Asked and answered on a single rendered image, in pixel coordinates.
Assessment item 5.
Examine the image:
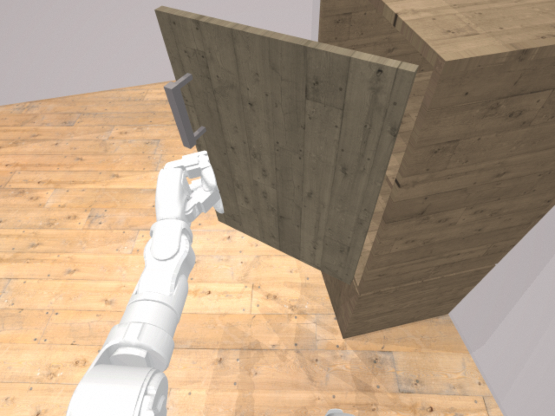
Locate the cupboard door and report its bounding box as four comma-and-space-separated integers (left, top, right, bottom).
154, 6, 419, 285

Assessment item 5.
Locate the left robot hand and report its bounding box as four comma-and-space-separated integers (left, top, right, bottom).
155, 151, 224, 227

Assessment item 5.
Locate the left robot forearm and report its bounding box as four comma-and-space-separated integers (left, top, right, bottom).
66, 219, 195, 416

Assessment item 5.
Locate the left robot upper arm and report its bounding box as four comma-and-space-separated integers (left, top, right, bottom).
69, 364, 168, 416

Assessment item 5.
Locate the handle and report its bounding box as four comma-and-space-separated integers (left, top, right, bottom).
164, 73, 206, 149

